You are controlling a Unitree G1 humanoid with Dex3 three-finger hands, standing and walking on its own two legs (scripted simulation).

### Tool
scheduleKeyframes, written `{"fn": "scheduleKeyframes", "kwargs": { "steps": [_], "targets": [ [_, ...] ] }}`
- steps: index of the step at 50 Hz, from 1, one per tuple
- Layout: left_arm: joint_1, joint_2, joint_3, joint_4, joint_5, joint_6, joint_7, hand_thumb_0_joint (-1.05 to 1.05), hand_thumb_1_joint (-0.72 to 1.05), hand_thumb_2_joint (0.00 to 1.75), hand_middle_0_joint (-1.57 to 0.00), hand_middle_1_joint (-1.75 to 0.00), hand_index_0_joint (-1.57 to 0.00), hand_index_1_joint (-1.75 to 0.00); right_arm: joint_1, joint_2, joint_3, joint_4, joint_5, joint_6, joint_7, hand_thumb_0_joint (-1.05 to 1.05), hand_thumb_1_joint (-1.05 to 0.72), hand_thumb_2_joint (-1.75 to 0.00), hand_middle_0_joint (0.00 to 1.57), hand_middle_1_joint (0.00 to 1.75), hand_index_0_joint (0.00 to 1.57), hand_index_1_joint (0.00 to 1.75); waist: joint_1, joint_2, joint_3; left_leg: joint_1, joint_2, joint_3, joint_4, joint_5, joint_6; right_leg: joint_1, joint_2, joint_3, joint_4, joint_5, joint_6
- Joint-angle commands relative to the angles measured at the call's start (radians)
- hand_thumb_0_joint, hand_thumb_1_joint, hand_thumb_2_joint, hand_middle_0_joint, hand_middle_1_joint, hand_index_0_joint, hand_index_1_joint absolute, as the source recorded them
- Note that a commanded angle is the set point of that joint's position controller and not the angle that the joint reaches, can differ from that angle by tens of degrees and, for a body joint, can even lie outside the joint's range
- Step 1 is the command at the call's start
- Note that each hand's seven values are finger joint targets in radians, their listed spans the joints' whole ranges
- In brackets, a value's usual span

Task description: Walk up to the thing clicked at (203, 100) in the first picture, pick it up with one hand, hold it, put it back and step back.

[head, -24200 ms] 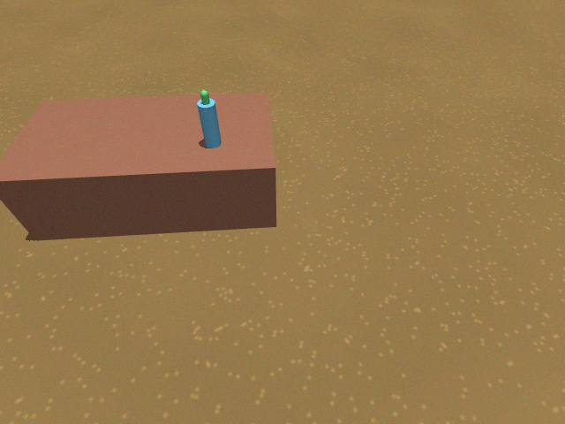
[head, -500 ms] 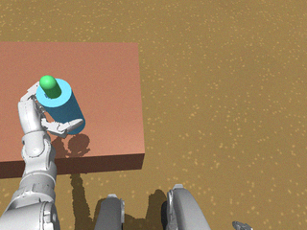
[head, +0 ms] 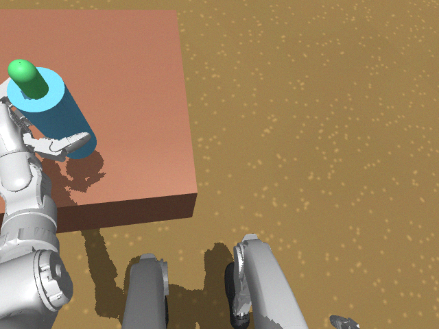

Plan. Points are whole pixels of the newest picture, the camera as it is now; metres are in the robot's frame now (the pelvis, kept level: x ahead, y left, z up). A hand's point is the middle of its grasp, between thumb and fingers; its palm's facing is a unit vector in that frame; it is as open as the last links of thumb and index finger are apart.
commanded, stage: crouch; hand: left
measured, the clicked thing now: (55, 114) +0.48 +0.22 +0.02
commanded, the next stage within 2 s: lower in 0.42 s
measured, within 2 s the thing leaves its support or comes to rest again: rests again in 1.42 s
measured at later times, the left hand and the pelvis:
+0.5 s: hand (56, 113) +0.52 +0.24 -0.04, palm faces +0.29 -0.95 -0.05, open 10.3 cm; pelvis -0.01 +0.00 -0.03, yaw +0 degrees
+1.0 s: hand (67, 127) +0.52 +0.24 -0.09, palm faces +0.30 -0.95 -0.05, open 10.3 cm; pelvis -0.01 +0.00 -0.08, yaw +0 degrees
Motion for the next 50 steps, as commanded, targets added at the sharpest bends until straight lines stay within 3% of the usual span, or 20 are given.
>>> {"fn": "scheduleKeyframes", "kwargs": {
  "steps": [1, 2, 4, 6, 7, 9, 11, 16, 21, 25, 29, 30, 33, 36, 37, 40, 41, 43, 46, 50],
  "targets": [
    [-0.576, 0.327, 0.019, -0.325, -0.049, -0.111, -0.028, 0.0, -0.03, 1.22, -1.28, -1.37, -1.29, -1.38, 0.182, -0.201, -0.064, -0.025, 0.011, -0.018, -0.02, 0.0, -0.95, -0.92, 0.2, 0.3, 0.2, 0.3, 0.006, 0.26, -0.749, 0.402, -0.014, 0.02, -0.204, 0.33, 0.028, 0.41, 0.027, 0.018, -0.125, 0.216, -0.059],
    [-0.565, 0.299, 0.01, -0.272, -0.057, -0.103, -0.035, 0.0, -0.04, 1.22, -1.27, -1.37, -1.28, -1.38, 0.177, -0.205, -0.061, -0.022, 0.012, -0.018, -0.021, 0.0, -0.95, -0.92, 0.2, 0.3, 0.2, 0.3, -0.002, 0.254, -0.73, 0.396, -0.013, 0.014, -0.195, 0.339, 0.028, 0.376, 0.025, 0.013, -0.113, 0.217, -0.06],
    [-0.589, 0.346, 0.037, -0.309, -0.053, -0.094, -0.029, 0.0, -0.05, 1.24, -1.29, -1.39, -1.3, -1.41, 0.193, -0.208, -0.061, -0.023, 0.012, -0.015, -0.023, 0.0, -0.94, -0.91, 0.2, 0.3, 0.2, 0.3, 0.009, 0.26, -0.768, 0.383, -0.015, 0.023, -0.186, 0.346, 0.03, 0.403, 0.023, 0.02, -0.113, 0.231, -0.058],
    [-0.589, 0.31, 0.016, -0.269, -0.054, -0.081, -0.028, 0.0, -0.04, 1.25, -1.29, -1.4, -1.29, -1.41, 0.191, -0.201, -0.056, -0.027, 0.014, -0.017, -0.023, 0.0, -0.94, -0.91, 0.2, 0.3, 0.2, 0.3, -0.006, 0.239, -0.717, 0.34, -0.018, 0.024, -0.182, 0.308, 0.032, 0.385, 0.023, 0.017, -0.115, 0.204, -0.056],
    [-0.602, 0.355, 0.048, -0.288, -0.05, -0.082, -0.021, 0.0, -0.05, 1.25, -1.29, -1.4, -1.3, -1.42, 0.194, -0.203, -0.057, -0.024, 0.015, -0.018, -0.024, 0.0, -0.94, -0.91, 0.2, 0.3, 0.2, 0.3, 0.003, 0.22, -0.727, 0.317, -0.02, 0.028, -0.179, 0.288, 0.036, 0.408, 0.022, 0.021, -0.121, 0.197, -0.054],
    [-0.593, 0.332, 0.037, -0.232, -0.049, -0.078, -0.021, 0.0, -0.04, 1.25, -1.26, -1.38, -1.27, -1.4, 0.182, -0.202, -0.051, -0.021, 0.015, -0.02, -0.024, 0.0, -0.94, -0.91, 0.2, 0.3, 0.2, 0.3, 0.0, 0.219, -0.687, 0.295, -0.02, 0.026, -0.163, 0.277, 0.037, 0.357, 0.02, 0.018, -0.102, 0.183, -0.055],
    [-0.606, 0.384, 0.067, -0.26, -0.04, -0.085, -0.013, 0.0, -0.03, 1.25, -1.29, -1.39, -1.3, -1.41, 0.186, -0.204, -0.051, -0.023, 0.014, -0.018, -0.025, 0.0, -0.94, -0.91, 0.2, 0.3, 0.2, 0.3, 0.004, 0.227, -0.72, 0.296, -0.021, 0.026, -0.155, 0.292, 0.038, 0.369, 0.021, 0.019, -0.089, 0.194, -0.054],
    [-0.598, 0.369, 0.06, -0.224, -0.031, -0.078, -0.014, 0.0, -0.02, 1.24, -1.27, -1.38, -1.28, -1.39, 0.19, -0.204, -0.046, -0.031, 0.014, -0.019, -0.023, 0.0, -0.94, -0.91, 0.2, 0.3, 0.2, 0.3, -0.002, 0.213, -0.717, 0.279, -0.023, 0.024, -0.141, 0.29, 0.04, 0.347, 0.019, 0.014, -0.072, 0.193, -0.055],
    [-0.648, 0.442, 0.089, -0.322, -0.024, -0.075, -0.019, 0.0, -0.02, 1.24, -1.25, -1.37, -1.26, -1.38, 0.213, -0.21, -0.045, -0.039, 0.01, -0.015, -0.024, 0.0, -0.94, -0.91, 0.2, 0.3, 0.2, 0.3, 0.007, 0.265, -0.807, 0.3, -0.023, 0.029, -0.127, 0.332, 0.037, 0.374, 0.02, 0.02, -0.049, 0.227, -0.056],
    [-0.633, 0.407, 0.07, -0.293, -0.034, -0.058, -0.032, 0.0, -0.01, 1.22, -1.23, -1.34, -1.23, -1.35, 0.216, -0.214, -0.043, -0.036, 0.011, -0.014, -0.027, 0.0, -0.94, -0.91, 0.2, 0.3, 0.2, 0.3, -0.006, 0.286, -0.802, 0.338, -0.02, 0.016, -0.119, 0.372, 0.033, 0.315, 0.019, 0.011, -0.033, 0.234, -0.06],
    [-0.655, 0.421, 0.079, -0.285, -0.036, -0.05, -0.027, 0.0, -0.06, 1.19, -1.26, -1.37, -1.27, -1.38, 0.215, -0.208, -0.04, -0.03, 0.014, -0.013, -0.03, 0.0, -0.94, -0.91, 0.2, 0.3, 0.2, 0.3, -0.006, 0.254, -0.757, 0.271, -0.021, 0.025, -0.11, 0.293, 0.038, 0.312, 0.019, 0.018, -0.042, 0.186, -0.055],
    [-0.632, 0.367, 0.046, -0.204, -0.033, -0.044, -0.029, 0.0, -0.07, 1.19, -1.24, -1.36, -1.25, -1.37, 0.208, -0.205, -0.033, -0.025, 0.013, -0.015, -0.028, 0.0, -0.94, -0.91, 0.2, 0.3, 0.2, 0.3, -0.022, 0.25, -0.7, 0.253, -0.02, 0.02, -0.102, 0.285, 0.036, 0.27, 0.019, 0.011, -0.028, 0.176, -0.057],
    [-0.608, 0.394, 0.075, -0.164, -0.025, -0.061, -0.025, 0.0, -0.05, 1.21, -1.26, -1.38, -1.27, -1.39, 0.205, -0.213, -0.033, -0.022, 0.008, -0.02, -0.026, 0.0, -0.93, -0.91, 0.2, 0.3, 0.2, 0.3, -0.018, 0.205, -0.678, 0.179, -0.022, 0.025, -0.054, 0.294, 0.045, 0.244, 0.018, 0.015, -0.004, 0.193, -0.053],
    [-0.624, 0.406, 0.075, -0.159, -0.015, -0.083, -0.026, 0.0, -0.02, 1.23, -1.28, -1.4, -1.29, -1.41, 0.206, -0.214, -0.025, -0.03, 0.0, -0.019, -0.019, 0.0, -0.93, -0.91, 0.2, 0.3, 0.2, 0.3, -0.019, 0.222, -0.698, 0.159, -0.027, 0.026, -0.033, 0.311, 0.044, 0.238, 0.015, 0.016, 0.027, 0.211, -0.055],
    [-0.645, 0.453, 0.095, -0.2, -0.006, -0.093, -0.023, 0.0, -0.01, 1.25, -1.28, -1.41, -1.3, -1.42, 0.207, -0.217, -0.028, -0.026, -0.002, -0.019, -0.018, 0.0, -0.92, -0.91, 0.2, 0.3, 0.2, 0.3, -0.005, 0.242, -0.717, 0.161, -0.027, 0.032, -0.025, 0.302, 0.044, 0.234, 0.017, 0.02, 0.037, 0.202, -0.055],
    [-0.659, 0.423, 0.081, -0.198, -0.009, -0.101, -0.026, 0.0, 0.0, 1.25, -1.27, -1.41, -1.29, -1.42, 0.216, -0.219, -0.023, -0.038, -0.007, -0.015, -0.01, 0.0, -0.93, -0.91, 0.2, 0.3, 0.2, 0.3, -0.021, 0.267, -0.781, 0.187, -0.028, 0.029, -0.009, 0.337, 0.037, 0.242, 0.015, 0.014, 0.071, 0.232, -0.057],
    [-0.692, 0.48, 0.114, -0.266, -0.011, -0.106, -0.024, 0.0, 0.0, 1.27, -1.28, -1.42, -1.29, -1.43, 0.229, -0.226, -0.027, -0.035, -0.008, -0.014, -0.011, 0.0, -0.93, -0.91, 0.2, 0.3, 0.2, 0.3, -0.007, 0.275, -0.827, 0.189, -0.028, 0.034, 0.001, 0.354, 0.039, 0.272, 0.016, 0.019, 0.076, 0.255, -0.054],
    [-0.702, 0.504, 0.125, -0.286, -0.01, -0.101, -0.03, 0.0, -0.01, 1.26, -1.27, -1.41, -1.28, -1.42, 0.234, -0.231, -0.028, -0.039, -0.009, -0.01, -0.011, 0.0, -0.94, -0.91, 0.2, 0.3, 0.2, 0.3, -0.004, 0.298, -0.866, 0.198, -0.029, 0.035, 0.008, 0.374, 0.036, 0.282, 0.015, 0.02, 0.093, 0.272, -0.056],
    [-0.721, 0.475, 0.094, -0.293, -0.013, -0.085, -0.034, 0.0, -0.01, 1.24, -1.24, -1.38, -1.25, -1.39, 0.228, -0.232, -0.026, -0.037, -0.012, -0.005, -0.014, 0.0, -0.94, -0.91, 0.2, 0.3, 0.2, 0.3, -0.02, 0.317, -0.875, 0.206, -0.027, 0.035, 0.03, 0.372, 0.036, 0.261, 0.013, 0.025, 0.11, 0.269, -0.054],
    [-0.742, 0.498, 0.099, -0.306, -0.005, -0.071, -0.022, 0.0, -0.02, 1.24, -1.23, -1.37, -1.24, -1.39, 0.233, -0.228, -0.024, -0.032, -0.011, -0.002, -0.017, 0.0, -0.94, -0.91, 0.2, 0.3, 0.2, 0.3, -0.023, 0.318, -0.838, 0.147, -0.027, 0.041, 0.043, 0.31, 0.037, 0.235, 0.014, 0.025, 0.118, 0.215, -0.052]
  ]
}}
